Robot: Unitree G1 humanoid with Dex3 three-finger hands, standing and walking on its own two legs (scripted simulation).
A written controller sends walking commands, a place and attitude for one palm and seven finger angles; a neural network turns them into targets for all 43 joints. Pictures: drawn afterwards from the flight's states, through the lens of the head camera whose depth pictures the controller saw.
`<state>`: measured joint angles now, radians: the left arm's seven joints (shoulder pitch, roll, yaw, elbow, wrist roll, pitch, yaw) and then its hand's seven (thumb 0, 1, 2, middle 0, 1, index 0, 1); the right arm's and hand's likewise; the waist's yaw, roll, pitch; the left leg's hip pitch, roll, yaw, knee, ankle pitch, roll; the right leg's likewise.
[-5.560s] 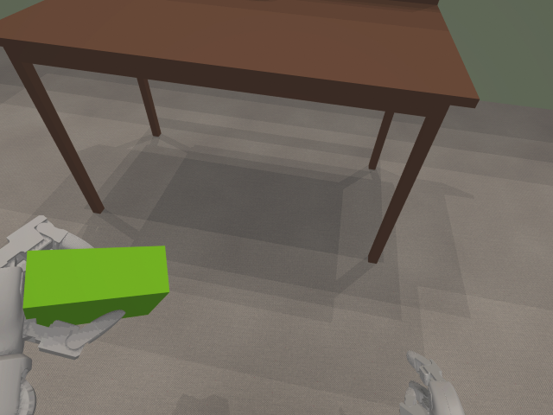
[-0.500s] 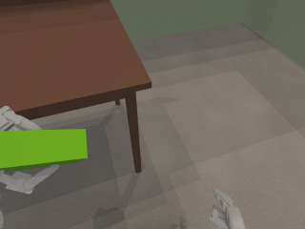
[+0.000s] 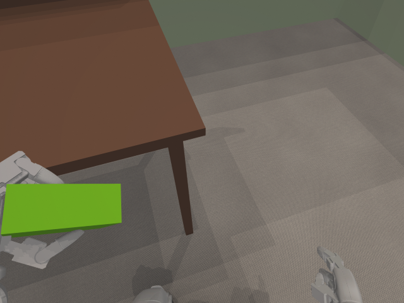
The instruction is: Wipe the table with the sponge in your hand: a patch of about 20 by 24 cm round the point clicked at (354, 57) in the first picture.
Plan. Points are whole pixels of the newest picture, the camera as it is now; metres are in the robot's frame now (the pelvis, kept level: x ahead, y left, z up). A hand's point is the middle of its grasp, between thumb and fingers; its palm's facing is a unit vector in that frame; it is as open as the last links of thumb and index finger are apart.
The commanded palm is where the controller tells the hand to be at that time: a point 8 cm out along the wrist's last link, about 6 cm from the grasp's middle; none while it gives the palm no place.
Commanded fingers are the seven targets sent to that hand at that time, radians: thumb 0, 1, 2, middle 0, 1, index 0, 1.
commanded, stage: come to a stop and stand still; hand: left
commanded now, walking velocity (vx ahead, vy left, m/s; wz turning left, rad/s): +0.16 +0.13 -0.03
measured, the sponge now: (79, 209) +0.23 +0.18 +0.14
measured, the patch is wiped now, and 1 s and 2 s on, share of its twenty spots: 0.00 0.00 0.00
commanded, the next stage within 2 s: look again from close up in 0.98 s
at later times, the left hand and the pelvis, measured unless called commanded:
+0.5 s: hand (19, 180) +0.25 +0.25 +0.19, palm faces +0.39 -0.74 -0.54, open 9.7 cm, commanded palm +0.17 +0.28 +0.17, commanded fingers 0.00 0.10 1.30 -1.20 -1.60 -1.20 -1.60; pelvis +0.01 +0.00 -0.01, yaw -1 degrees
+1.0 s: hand (50, 191) +0.24 +0.22 +0.17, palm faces +0.39 -0.81 -0.44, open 9.7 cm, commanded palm +0.18 +0.25 +0.17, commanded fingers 0.00 0.10 1.30 -1.20 -1.60 -1.20 -1.60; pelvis +0.01 -0.02 +0.00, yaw -2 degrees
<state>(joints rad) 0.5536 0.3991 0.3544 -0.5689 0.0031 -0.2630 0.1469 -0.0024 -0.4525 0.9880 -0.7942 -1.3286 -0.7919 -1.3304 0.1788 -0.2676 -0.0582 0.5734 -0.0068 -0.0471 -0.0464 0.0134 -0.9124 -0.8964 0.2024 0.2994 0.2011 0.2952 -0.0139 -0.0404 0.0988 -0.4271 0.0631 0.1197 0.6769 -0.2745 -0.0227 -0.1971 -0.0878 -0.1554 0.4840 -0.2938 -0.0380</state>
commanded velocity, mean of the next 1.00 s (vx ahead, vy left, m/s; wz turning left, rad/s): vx -0.03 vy -0.05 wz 0.00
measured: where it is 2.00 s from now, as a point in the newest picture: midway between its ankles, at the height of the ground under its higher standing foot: outside the picture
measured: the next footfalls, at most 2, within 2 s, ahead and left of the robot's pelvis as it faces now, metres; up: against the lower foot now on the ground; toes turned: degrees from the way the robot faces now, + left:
left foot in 0.08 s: +0.11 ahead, +0.15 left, +0.00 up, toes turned +8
right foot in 0.50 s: +0.05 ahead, -0.10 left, +0.00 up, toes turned -3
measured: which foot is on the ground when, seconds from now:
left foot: up 0.00-0.06, down 0.08-0.56, up 0.58-0.68, down 0.70-1.00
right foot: down 0.00-0.10, up 0.12-0.48, down 0.50-1.00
